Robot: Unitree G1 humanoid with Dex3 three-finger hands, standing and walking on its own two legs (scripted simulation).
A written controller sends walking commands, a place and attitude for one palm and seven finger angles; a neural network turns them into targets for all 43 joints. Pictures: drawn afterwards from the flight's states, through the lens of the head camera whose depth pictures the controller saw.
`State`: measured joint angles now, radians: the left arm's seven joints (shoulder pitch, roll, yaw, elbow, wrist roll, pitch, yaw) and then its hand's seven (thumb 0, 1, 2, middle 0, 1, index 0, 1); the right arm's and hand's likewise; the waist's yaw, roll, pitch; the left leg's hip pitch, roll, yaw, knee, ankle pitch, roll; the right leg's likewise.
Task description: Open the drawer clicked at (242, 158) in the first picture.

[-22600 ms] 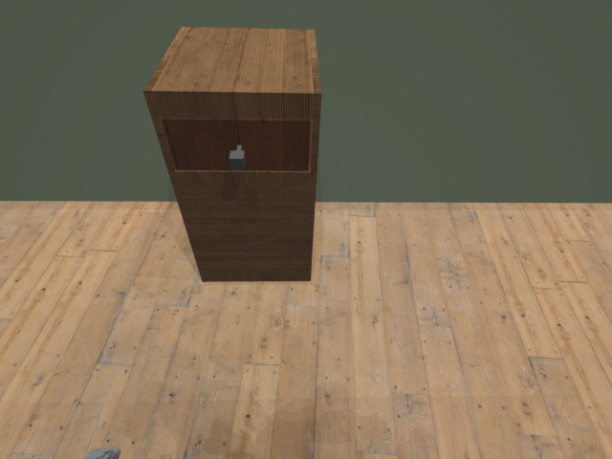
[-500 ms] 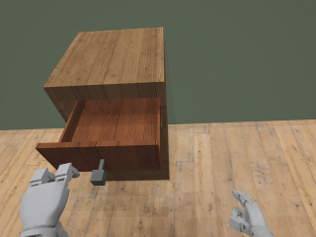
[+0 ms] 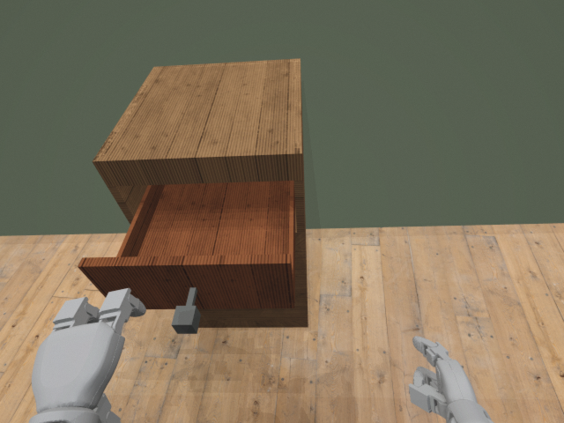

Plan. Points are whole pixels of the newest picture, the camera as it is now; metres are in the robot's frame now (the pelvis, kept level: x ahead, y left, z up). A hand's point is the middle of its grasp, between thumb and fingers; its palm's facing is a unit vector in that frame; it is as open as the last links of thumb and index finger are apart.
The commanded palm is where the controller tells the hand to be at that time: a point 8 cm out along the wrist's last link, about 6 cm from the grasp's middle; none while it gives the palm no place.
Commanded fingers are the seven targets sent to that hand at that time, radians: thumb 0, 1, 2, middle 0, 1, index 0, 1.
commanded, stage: draw the hand back to the body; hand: left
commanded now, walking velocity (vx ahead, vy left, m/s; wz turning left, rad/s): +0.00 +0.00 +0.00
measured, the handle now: (189, 309) +0.31 +0.25 -0.10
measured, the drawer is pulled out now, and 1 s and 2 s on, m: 0.21 0.21 0.21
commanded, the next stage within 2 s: step back with the hand held close in 1.66 s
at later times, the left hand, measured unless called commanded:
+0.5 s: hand (91, 353) +0.16 +0.26 +0.08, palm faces +0.07 -0.08 -0.99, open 13.9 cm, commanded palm +0.13 +0.26 +0.13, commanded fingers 0.00 -0.50 0.30 -0.30 -1.20 -0.30 -1.20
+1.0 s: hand (80, 313) +0.18 +0.24 +0.16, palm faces +0.40 -0.83 -0.38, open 12.6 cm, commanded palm +0.12 +0.28 +0.17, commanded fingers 0.00 0.13 0.57 -0.25 -0.80 -0.25 -0.80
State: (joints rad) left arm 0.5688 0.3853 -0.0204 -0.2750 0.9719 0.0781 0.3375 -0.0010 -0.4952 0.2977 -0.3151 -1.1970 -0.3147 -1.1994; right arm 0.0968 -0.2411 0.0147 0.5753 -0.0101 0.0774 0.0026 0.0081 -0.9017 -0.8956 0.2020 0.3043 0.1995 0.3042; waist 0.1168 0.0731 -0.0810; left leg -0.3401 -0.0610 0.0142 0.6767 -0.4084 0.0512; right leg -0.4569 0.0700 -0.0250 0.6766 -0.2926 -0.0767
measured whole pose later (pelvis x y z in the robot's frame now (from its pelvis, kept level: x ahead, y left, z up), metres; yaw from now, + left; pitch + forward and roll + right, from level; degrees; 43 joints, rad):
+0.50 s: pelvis +0.00 +0.00 +0.01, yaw +0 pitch +1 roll +0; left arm 0.53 0.43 0.00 -0.33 0.93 0.12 0.24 0.00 -0.50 0.30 -0.32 -1.20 -0.32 -1.20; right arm 0.10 -0.25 0.03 0.58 0.00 0.09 -0.01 0.01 -0.90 -0.90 0.20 0.30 0.20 0.30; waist 0.12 0.09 -0.05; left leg -0.25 -0.06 0.01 0.59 -0.36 0.06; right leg -0.36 0.07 -0.02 0.57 -0.24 -0.07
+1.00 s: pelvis +0.00 +0.00 +0.02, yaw +3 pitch -5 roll -1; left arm 0.52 0.33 0.22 -0.43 -0.03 -0.11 0.12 -0.01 -0.19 0.43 -0.29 -1.00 -0.29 -1.00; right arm 0.20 -0.19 0.06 0.62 -0.01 -0.15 -0.06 0.01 -0.90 -0.90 0.20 0.30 0.20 0.30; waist 0.06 0.04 0.03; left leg -0.05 -0.06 -0.05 0.45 -0.31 0.05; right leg -0.13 0.07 -0.07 0.41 -0.19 -0.07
